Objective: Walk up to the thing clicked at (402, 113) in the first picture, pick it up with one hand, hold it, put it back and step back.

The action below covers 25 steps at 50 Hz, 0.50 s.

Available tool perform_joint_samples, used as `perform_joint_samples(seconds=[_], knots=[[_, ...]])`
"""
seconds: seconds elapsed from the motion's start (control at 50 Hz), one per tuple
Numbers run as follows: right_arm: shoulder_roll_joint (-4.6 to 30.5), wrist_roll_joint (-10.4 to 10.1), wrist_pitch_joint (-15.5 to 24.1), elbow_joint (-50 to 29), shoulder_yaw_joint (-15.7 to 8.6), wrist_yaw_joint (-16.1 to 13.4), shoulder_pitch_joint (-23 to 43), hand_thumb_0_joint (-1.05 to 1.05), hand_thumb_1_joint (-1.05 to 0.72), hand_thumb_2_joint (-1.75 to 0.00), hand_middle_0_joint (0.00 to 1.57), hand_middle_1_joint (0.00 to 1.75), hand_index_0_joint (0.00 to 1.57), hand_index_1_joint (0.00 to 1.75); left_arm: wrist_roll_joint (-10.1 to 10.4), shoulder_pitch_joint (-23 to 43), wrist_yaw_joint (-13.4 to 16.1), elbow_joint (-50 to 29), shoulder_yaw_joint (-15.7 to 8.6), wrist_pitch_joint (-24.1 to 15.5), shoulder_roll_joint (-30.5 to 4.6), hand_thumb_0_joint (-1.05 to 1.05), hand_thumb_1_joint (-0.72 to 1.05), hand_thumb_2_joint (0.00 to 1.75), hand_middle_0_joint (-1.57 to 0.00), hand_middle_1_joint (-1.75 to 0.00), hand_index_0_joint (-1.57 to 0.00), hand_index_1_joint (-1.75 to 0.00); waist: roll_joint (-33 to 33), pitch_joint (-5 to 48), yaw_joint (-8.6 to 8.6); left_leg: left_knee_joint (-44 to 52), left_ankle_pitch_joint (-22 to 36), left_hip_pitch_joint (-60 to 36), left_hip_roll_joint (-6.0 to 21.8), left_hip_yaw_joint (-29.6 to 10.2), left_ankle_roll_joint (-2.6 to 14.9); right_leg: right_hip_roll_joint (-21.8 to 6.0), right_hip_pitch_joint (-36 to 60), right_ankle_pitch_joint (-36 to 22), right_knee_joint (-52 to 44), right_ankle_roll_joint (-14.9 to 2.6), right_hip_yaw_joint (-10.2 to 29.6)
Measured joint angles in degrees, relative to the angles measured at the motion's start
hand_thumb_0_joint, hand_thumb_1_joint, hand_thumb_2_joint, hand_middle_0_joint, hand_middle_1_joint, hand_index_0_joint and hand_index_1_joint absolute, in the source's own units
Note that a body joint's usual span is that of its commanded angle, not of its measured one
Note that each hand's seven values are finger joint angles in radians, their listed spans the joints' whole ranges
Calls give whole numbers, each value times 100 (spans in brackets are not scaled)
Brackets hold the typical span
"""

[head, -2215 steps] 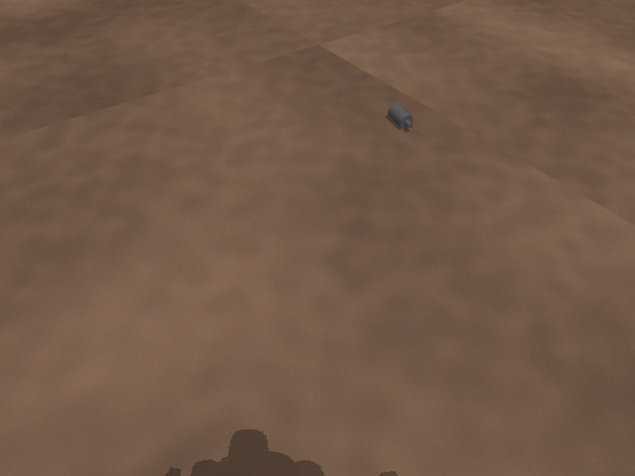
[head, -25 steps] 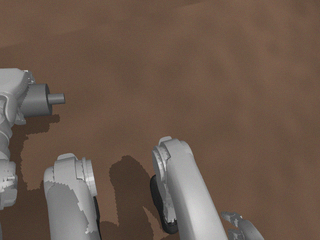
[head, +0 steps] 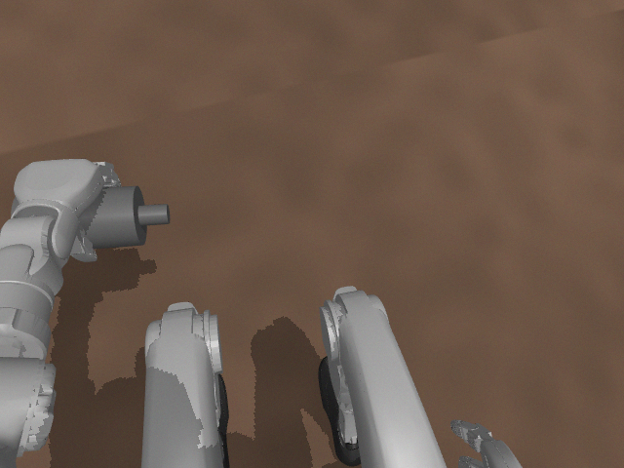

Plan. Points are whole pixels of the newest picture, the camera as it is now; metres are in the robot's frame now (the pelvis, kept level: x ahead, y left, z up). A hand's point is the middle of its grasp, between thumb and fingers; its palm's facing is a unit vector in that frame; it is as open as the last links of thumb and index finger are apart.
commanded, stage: lift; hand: left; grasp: from above
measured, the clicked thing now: (101, 218) +0.45 +0.25 -0.15
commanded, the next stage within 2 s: hold in 1.22 s
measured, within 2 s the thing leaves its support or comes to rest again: neither
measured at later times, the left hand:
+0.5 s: hand out of the picture +0.37 +0.27 +0.08, palm faces -0.44 -0.09 -0.89, open 10.9 cm
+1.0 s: hand out of the picture +0.36 +0.25 +0.21, palm faces -0.45 -0.09 -0.89, open 10.9 cm
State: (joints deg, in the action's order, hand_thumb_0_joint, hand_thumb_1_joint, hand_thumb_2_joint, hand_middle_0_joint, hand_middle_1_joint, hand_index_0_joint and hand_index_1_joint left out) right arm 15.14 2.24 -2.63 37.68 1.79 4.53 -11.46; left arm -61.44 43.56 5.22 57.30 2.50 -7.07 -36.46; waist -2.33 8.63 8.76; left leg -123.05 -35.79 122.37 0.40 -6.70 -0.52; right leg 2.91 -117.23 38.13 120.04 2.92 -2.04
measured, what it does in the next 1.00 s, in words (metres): rises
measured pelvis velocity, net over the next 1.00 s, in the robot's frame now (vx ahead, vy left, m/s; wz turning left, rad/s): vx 0.05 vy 0.00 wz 0.08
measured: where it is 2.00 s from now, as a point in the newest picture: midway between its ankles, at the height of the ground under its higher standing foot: (280, 438)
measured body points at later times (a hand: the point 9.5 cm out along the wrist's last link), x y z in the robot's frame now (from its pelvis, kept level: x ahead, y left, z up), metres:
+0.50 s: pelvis +0.01 +0.00 +0.16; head +0.14 +0.03 +0.59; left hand +0.39 +0.27 +0.13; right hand +0.14 -0.25 +0.04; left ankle +0.09 +0.13 -0.37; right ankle +0.10 -0.13 -0.37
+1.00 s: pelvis +0.05 +0.00 +0.29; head +0.11 +0.01 +0.74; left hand +0.38 +0.25 +0.26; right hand +0.16 -0.25 +0.17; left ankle +0.09 +0.13 -0.37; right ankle +0.10 -0.13 -0.37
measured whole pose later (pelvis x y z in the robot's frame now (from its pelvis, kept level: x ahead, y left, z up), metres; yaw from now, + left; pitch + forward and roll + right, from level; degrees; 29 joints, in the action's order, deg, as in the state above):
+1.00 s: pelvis +0.05 +0.00 +0.29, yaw +4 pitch +14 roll -2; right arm 13.8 -1.8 0.2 41.2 -1.6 -2.5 -14.8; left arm -59.1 18.7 6.6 46.2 9.8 -2.3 -23.8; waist -2.0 7.1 3.7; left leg -60.6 -24.5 50.2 1.7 -1.3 -0.2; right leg 1.4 -47.4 25.0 58.4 1.7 1.6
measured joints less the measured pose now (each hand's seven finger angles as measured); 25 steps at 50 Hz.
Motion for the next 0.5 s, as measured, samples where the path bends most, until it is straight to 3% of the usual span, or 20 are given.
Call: perform_joint_samples(seconds=[0.24,0.5], knots=[[-18,-178,-80,-107,-190,-223,177,1,-91,-90,20,30,20,30,222,-884,-155,-1035,182,216,301,-1,-8,42,-69,-45,-69,-45,-17,201,-255,1104,60,-1273,50,103,15,-35,1223,-110,-1093,-30,57],[-163,-352,-90,38,-243,-545,135,1,-91,-90,20,30,20,30,395,-2005,-264,-1817,372,492,674,-1,-8,41,-70,-41,-71,-41,-47,204,-385,2959,333,-3539,116,259,25,-66,3415,-449,-2933,-80,157]])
